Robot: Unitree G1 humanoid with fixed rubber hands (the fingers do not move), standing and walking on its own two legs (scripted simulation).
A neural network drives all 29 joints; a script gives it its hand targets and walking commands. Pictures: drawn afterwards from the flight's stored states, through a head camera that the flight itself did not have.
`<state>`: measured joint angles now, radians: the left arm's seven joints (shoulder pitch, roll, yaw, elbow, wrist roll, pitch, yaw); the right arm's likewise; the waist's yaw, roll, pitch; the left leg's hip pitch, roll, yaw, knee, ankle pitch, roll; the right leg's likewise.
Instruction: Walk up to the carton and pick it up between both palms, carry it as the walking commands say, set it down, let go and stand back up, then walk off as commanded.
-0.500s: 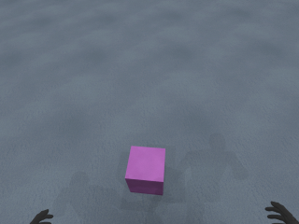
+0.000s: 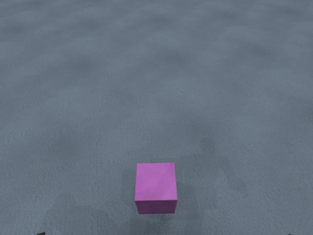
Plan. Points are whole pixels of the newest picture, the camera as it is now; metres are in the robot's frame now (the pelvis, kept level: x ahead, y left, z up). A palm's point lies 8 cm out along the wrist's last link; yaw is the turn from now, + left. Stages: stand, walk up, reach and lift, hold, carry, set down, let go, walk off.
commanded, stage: walk up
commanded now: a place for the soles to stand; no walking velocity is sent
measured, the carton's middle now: (156, 189) +0.46 +0.03 -0.63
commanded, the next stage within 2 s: reach and lift in 0.98 s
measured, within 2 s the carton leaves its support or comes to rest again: neither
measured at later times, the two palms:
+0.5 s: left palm (46, 218) +0.18 +0.31 -0.07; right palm out of the picture +0.12 -0.32 -0.07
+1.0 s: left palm (39, 229) +0.16 +0.32 -0.07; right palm out of the picture +0.11 -0.32 -0.07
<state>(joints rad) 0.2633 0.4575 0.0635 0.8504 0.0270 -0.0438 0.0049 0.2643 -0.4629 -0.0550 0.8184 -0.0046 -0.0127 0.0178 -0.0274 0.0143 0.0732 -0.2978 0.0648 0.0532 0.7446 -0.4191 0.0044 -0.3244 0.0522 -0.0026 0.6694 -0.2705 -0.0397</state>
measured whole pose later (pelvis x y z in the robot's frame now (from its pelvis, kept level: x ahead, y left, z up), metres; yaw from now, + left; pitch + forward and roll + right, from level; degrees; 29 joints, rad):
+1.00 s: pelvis +0.04 +0.01 +0.03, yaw -2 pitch -2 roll +0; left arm 0.09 0.40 0.03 1.01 0.01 -0.01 -0.02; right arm 0.12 -0.41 -0.05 1.00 -0.01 0.00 0.01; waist -0.01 0.00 0.04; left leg -0.09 0.03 0.08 0.39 -0.27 -0.01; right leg -0.17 0.04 0.05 0.42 -0.21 -0.02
